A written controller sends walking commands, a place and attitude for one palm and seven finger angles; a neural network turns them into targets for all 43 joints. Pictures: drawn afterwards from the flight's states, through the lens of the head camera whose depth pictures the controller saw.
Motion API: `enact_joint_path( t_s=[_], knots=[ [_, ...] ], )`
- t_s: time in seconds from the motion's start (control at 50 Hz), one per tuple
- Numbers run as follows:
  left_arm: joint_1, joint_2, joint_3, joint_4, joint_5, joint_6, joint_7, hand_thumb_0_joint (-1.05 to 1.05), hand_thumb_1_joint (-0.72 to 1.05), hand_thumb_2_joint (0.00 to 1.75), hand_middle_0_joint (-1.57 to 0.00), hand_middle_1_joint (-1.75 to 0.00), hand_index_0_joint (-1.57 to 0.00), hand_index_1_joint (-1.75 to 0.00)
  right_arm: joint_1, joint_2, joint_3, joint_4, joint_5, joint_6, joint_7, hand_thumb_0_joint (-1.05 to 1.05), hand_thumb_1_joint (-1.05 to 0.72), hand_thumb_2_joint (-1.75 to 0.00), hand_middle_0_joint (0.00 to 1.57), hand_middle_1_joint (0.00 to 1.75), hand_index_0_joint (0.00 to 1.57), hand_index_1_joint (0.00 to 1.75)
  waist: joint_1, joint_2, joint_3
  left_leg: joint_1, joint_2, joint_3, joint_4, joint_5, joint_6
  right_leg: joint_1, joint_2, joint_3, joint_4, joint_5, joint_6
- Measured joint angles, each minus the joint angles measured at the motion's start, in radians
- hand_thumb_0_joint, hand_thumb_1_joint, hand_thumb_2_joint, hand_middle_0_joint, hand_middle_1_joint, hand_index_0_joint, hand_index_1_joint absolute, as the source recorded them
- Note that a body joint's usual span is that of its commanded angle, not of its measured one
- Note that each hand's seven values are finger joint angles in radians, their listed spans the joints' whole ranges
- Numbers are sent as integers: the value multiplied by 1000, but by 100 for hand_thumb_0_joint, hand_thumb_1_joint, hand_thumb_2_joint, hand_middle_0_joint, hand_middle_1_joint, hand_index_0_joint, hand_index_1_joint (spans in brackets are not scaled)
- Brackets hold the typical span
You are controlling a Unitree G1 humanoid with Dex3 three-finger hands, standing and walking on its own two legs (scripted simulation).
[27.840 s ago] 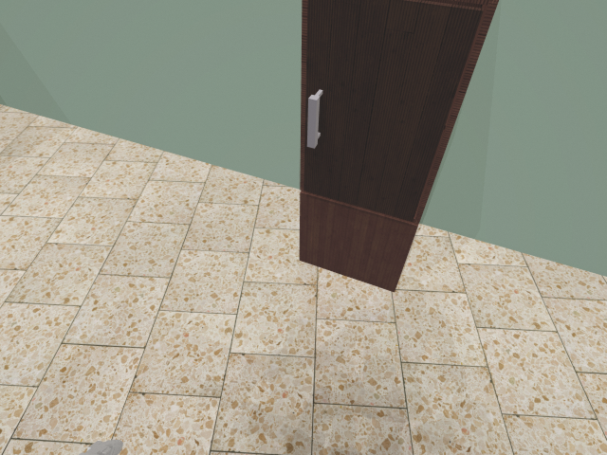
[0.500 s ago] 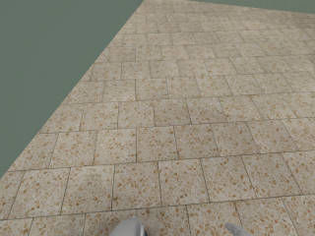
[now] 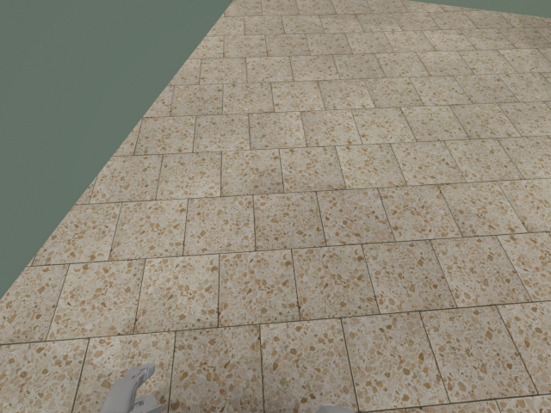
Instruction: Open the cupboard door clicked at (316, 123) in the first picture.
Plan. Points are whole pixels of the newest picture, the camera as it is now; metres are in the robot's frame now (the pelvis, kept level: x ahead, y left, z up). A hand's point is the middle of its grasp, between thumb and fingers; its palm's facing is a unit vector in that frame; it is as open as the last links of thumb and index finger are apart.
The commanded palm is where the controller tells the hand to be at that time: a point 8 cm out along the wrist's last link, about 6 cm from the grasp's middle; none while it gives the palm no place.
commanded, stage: turn to face it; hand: left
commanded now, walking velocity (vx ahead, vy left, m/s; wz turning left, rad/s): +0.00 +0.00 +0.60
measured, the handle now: out of the picture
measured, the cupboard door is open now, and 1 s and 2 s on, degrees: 50 50 50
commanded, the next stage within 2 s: none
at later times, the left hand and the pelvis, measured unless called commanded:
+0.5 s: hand out of the picture +0.04 +0.23 -0.18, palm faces +0.36 -0.89 -0.27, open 7.3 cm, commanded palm none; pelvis +0.06 -0.01 -0.01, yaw +20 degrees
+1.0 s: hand out of the picture +0.04 +0.12 -0.15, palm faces +0.59 -0.77 -0.26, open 7.3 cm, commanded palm none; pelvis +0.11 -0.07 +0.01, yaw +38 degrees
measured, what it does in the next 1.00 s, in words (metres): walks ahead, turning left: left foot, then right foot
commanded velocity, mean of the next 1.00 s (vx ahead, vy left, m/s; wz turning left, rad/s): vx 0.00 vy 0.00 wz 0.60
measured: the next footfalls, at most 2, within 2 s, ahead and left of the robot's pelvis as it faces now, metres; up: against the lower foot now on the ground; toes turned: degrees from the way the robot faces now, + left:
left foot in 0.42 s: +0.07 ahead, +0.13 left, +0.00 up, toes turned +24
right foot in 0.76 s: +0.18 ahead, -0.14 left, +0.00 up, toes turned +25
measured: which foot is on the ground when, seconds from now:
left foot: down 0.00-0.00, up 0.02-0.40, down 0.42-0.74, up 0.76-1.00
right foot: down 0.00-0.40, up 0.42-0.74, down 0.76-1.00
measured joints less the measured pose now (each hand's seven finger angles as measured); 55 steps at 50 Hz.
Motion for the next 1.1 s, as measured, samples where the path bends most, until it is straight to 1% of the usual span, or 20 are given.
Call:
enact_joint_path(
  t_s=[0.02,0.06,0.1,0.16,0.28,0.36,0.4,0.42,0.46,0.5,0.56,0.64,0.74,0.78,0.82,0.86,0.9,1.0,1.06,1.1],
  knots=[
    [-12,-7,-2,-8,1,-10,2,1,93,90,-20,-30,-20,-30,-9,-6,-5,-2,5,5,1,0,-91,-90,20,30,20,30,1,11,4,-35,5,-6,79,-20,-10,12,3,-14,-4,-47,-32],
    [-30,-22,-13,-25,2,-22,9,0,92,90,-20,-30,-20,-30,-46,-19,-14,-14,11,20,0,0,-91,-90,20,30,20,30,-4,21,26,-138,7,3,343,-139,-35,27,-8,-44,26,-106,-66],
    [-29,-40,-21,-39,3,-17,19,0,92,90,-20,-30,-20,-30,-87,-32,-23,-32,10,35,2,0,-91,-90,20,30,20,30,-1,14,35,-227,18,31,551,-160,-50,65,-28,-69,12,-118,-67],
    [-1,-62,-27,-39,4,-2,25,0,91,89,-20,-30,-20,-30,-153,-56,-33,-71,3,56,15,0,-91,-90,20,30,20,29,4,-1,24,-318,56,64,654,-100,-66,119,-51,-107,-36,-114,-68],
    [59,-62,-8,-26,5,8,22,-1,93,89,-21,-30,-20,-30,-271,-98,-50,-155,-3,63,36,0,-91,-90,19,30,20,29,27,-27,15,-340,100,100,457,-2,-80,177,-85,-195,-65,-137,-61],
    [90,-22,5,-28,16,14,14,-2,93,89,-21,-30,-20,-30,-331,-116,-53,-194,-5,60,42,0,-91,-90,19,30,20,29,61,-43,28,-272,91,130,272,12,-67,181,-109,-246,-10,-184,-48],
    [118,0,12,-26,14,19,10,-1,92,89,-21,-30,-20,-30,-346,-125,-50,-220,-7,52,47,0,-91,-90,19,30,20,29,71,-50,27,-208,76,144,138,98,-55,166,-129,-264,57,-228,-34],
    [133,10,16,-25,10,26,7,-1,92,89,-21,-30,-20,-30,-348,-133,-50,-234,-10,41,50,0,-91,-90,19,30,20,29,70,-44,18,-195,72,136,99,145,-14,136,-135,-254,126,-256,-16],
    [133,42,22,-14,7,55,8,-1,92,89,-20,-30,-20,-30,-357,-124,-44,-246,-11,26,45,0,-91,-90,19,30,20,29,73,-61,24,-222,55,120,150,107,15,46,-120,-134,328,-374,21],
    [130,66,30,-9,9,75,12,0,92,90,-20,-30,-20,-30,-349,-112,-32,-251,-12,22,38,0,-91,-90,19,30,20,29,81,-65,27,-217,52,101,142,93,8,-27,-90,-50,478,-386,42],
    [119,78,34,-15,9,81,7,0,92,90,-20,-30,-20,-30,-331,-101,-22,-246,-12,30,30,0,-91,-90,20,30,20,29,86,-47,29,-193,53,62,78,128,-14,-89,-68,14,549,-310,62],
    [113,69,27,-40,5,74,-3,0,92,90,-20,-30,-20,-30,-313,-101,-18,-229,-13,43,34,0,-90,-90,20,30,20,30,88,-7,32,-174,53,11,18,165,-28,-76,-56,50,415,-267,70],
    [118,52,14,-68,1,52,-6,0,91,90,-20,-30,-20,-30,-294,-105,-30,-219,-10,64,40,0,-90,-90,20,30,21,30,76,29,26,-206,43,-55,55,153,-65,55,-23,37,80,-197,63],
    [124,35,7,-71,9,34,0,0,91,90,-20,-30,-20,-30,-296,-116,-45,-211,-3,76,40,0,-90,-90,20,30,21,30,78,42,29,-258,29,-66,190,19,-57,69,-25,18,50,-171,9],
    [132,8,-7,-69,12,31,6,0,91,90,-20,-30,-20,-30,-300,-131,-58,-201,-4,87,42,0,-90,-90,20,30,21,30,72,53,38,-321,10,-48,412,-73,-51,85,-42,-12,56,-178,-25],
    [148,-14,-15,-65,11,33,11,0,91,90,-20,-30,-20,-30,-307,-137,-63,-191,-6,92,46,0,-90,-90,20,30,20,30,69,47,40,-360,12,-9,574,-63,-60,114,-57,-33,20,-169,-35],
    [161,-28,-20,-58,12,35,13,0,91,90,-20,-30,-20,-30,-313,-134,-64,-188,-4,94,52,0,-91,-90,20,30,20,29,63,29,41,-362,23,25,616,-41,-72,140,-72,-54,-23,-152,-36],
    [173,-42,-22,-52,14,25,15,0,91,89,-21,-30,-20,-30,-328,-116,-53,-187,1,88,57,0,-91,-90,19,30,20,29,66,-17,52,-275,43,79,403,-39,-86,184,-97,-121,-73,-143,-37],
    [174,-31,-15,-50,17,21,12,0,92,89,-21,-30,-20,-30,-346,-108,-44,-188,3,82,56,0,-91,-90,19,30,20,29,82,-35,62,-210,41,106,243,-38,-76,188,-109,-162,-44,-168,-32],
    [178,-18,-8,-44,14,22,9,0,92,89,-21,-30,-21,-30,-357,-104,-40,-196,3,74,56,0,-91,-90,19,30,20,29,87,-46,63,-157,33,123,120,26,-64,180,-121,-189,3,-198,-23]
  ],
)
